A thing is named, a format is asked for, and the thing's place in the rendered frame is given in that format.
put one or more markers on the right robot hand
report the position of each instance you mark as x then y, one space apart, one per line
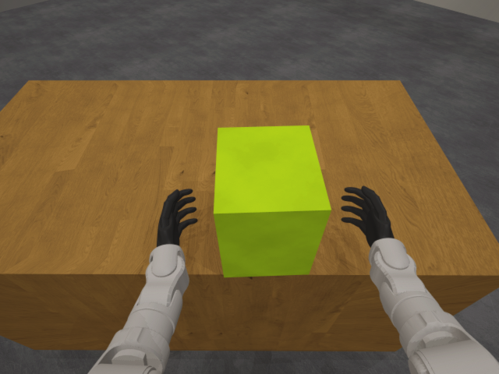
375 223

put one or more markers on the pedestal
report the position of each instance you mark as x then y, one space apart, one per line
85 169

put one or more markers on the carton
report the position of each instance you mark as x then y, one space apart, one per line
270 201

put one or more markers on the left robot hand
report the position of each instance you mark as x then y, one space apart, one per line
169 228

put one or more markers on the robot right forearm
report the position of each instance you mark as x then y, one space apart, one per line
414 312

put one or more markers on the robot left forearm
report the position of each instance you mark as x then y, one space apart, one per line
145 338

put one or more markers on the robot right upper arm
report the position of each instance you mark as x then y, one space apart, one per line
463 357

